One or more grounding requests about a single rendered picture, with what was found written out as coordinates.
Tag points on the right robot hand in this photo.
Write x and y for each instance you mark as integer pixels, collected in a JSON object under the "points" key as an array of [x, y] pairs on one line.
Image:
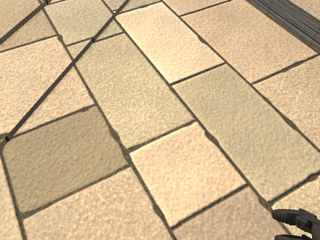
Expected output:
{"points": [[302, 219]]}

